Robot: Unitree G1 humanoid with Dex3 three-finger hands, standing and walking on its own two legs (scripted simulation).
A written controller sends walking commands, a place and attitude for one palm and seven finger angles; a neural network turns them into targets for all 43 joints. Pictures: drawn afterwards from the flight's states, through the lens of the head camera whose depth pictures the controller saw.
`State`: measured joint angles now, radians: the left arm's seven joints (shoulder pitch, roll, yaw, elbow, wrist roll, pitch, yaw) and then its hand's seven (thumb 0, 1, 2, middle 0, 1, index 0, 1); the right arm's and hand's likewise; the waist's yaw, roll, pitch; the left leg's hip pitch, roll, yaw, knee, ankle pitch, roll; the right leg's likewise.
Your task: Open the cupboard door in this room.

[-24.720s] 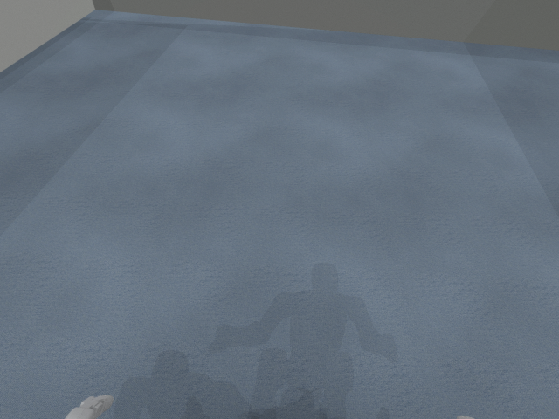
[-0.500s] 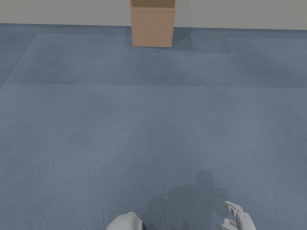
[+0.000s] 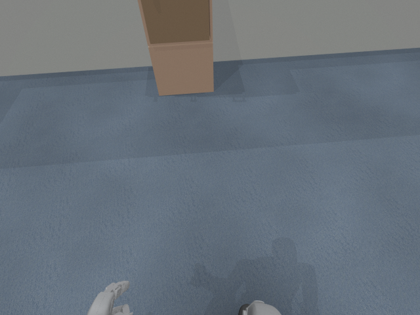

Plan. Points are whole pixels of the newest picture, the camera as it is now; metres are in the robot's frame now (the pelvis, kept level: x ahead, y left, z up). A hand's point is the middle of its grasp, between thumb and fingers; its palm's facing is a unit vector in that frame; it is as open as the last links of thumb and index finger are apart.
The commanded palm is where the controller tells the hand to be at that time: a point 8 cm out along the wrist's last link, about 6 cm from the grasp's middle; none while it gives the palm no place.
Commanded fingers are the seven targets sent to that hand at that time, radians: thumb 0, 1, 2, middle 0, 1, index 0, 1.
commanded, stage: turn or walk to find it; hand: left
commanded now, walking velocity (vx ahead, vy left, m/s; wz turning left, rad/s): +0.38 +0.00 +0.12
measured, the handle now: out of the picture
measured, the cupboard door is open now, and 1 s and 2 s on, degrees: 0 0 0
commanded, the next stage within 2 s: stand and wait in 1.30 s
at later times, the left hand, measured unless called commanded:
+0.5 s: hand out of the picture +0.10 +0.17 -0.17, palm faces +0.22 -0.97 -0.14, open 7.3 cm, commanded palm none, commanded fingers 0.00 0.90 0.90 -0.20 -0.30 -0.20 -0.30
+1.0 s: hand (138, 168) +0.54 +0.22 -0.15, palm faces -0.01 -0.98 -0.21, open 7.4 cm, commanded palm none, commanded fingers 0.00 0.90 0.90 -0.20 -0.30 -0.20 -0.30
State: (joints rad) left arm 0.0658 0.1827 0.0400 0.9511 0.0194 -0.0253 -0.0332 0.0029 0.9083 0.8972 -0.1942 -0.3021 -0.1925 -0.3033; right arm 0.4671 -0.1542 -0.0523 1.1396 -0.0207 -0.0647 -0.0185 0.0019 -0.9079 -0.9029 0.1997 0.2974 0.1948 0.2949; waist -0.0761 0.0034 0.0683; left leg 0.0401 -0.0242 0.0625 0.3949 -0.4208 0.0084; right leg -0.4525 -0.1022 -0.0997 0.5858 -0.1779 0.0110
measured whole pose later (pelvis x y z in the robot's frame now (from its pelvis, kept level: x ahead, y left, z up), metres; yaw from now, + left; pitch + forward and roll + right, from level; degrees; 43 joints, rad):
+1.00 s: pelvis +0.41 +0.03 +0.00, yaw +2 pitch +0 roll +1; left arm 0.07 0.20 0.06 0.98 0.02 -0.01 -0.03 0.00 0.91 0.90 -0.19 -0.30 -0.19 -0.30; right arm 0.43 -0.14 -0.06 1.14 -0.02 -0.06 -0.02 0.00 -0.91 -0.90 0.20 0.30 0.19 0.29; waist -0.06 -0.01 0.08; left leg 0.08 0.03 0.20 0.33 -0.40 -0.03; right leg -0.53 -0.12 -0.11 0.67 -0.17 0.01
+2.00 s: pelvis +0.68 +0.05 +0.01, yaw +3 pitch -2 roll +1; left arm 0.27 0.15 0.00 1.13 0.01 -0.01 0.03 0.01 0.92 0.90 -0.19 -0.30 -0.19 -0.30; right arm 0.24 -0.17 -0.04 1.13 -0.01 0.00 -0.02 -0.01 -0.94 -0.90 0.20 0.30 0.19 0.29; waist -0.01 0.02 0.02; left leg -0.19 0.04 0.17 0.43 -0.20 0.01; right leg -0.18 -0.06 -0.09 0.48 -0.27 0.01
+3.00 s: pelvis +0.73 +0.03 +0.02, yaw +4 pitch -1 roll +0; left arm 0.31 0.12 -0.01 1.14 0.01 -0.02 0.04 0.00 0.91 0.90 -0.20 -0.30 -0.19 -0.30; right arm 0.27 -0.12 -0.02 1.17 0.00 -0.01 -0.04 0.01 -0.92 -0.90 0.20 0.30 0.19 0.29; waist 0.00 -0.01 0.05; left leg -0.12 0.06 0.14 0.40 -0.24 -0.02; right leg -0.07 -0.03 -0.12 0.39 -0.29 -0.01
